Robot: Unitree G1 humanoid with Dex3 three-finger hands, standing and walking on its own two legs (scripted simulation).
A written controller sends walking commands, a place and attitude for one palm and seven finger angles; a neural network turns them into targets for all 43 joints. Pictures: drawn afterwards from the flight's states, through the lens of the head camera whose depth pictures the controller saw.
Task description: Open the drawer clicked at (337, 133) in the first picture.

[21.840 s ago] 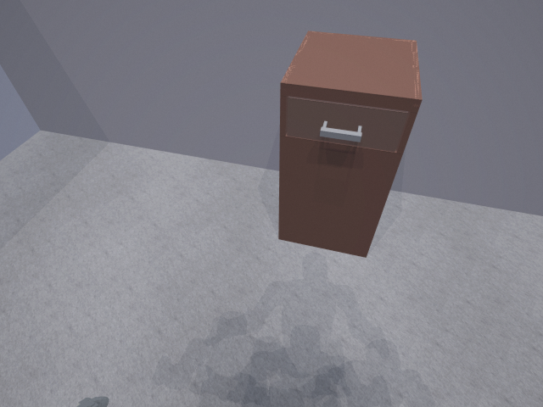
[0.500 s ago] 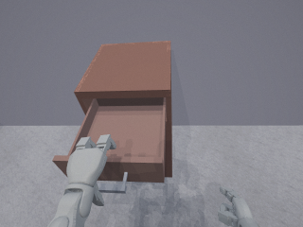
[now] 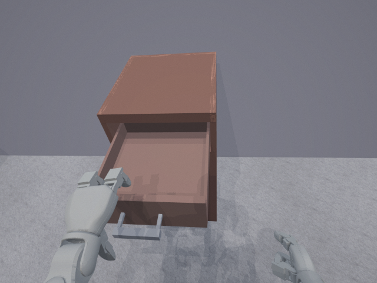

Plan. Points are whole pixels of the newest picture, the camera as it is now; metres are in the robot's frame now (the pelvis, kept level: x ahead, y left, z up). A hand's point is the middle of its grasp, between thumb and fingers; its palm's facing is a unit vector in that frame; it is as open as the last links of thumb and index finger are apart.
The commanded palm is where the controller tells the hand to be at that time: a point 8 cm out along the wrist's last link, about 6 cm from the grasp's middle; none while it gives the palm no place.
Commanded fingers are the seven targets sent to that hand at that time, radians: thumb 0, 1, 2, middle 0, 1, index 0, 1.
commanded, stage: draw the hand back to the body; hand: left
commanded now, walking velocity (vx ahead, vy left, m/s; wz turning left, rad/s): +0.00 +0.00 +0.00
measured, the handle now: (138, 225) +0.27 +0.20 -0.10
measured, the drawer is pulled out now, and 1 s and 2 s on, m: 0.30 0.30 0.30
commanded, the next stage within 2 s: step back with the hand held close in 1.24 s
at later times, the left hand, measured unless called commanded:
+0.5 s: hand (87, 203) +0.20 +0.21 +0.14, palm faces +0.30 -0.89 -0.35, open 13.1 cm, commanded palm +0.16 +0.25 +0.15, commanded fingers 0.00 -0.01 0.51 -0.26 -0.88 -0.26 -0.88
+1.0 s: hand (50, 198) +0.19 +0.26 +0.16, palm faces +0.41 -0.81 -0.42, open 8.9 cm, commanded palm +0.14 +0.30 +0.18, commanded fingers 0.00 0.87 0.88 -0.20 -0.32 -0.20 -0.32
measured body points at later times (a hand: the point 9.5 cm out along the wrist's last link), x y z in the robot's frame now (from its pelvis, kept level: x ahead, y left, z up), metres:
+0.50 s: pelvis +0.01 +0.01 +0.01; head +0.00 -0.01 +0.46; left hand +0.18 +0.26 +0.16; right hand +0.21 -0.19 -0.07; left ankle -0.02 +0.13 -0.73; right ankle +0.00 -0.10 -0.73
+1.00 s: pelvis +0.02 +0.01 +0.01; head +0.01 -0.01 +0.46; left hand +0.17 +0.30 +0.19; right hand +0.22 -0.20 -0.07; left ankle -0.02 +0.13 -0.73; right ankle +0.00 -0.10 -0.73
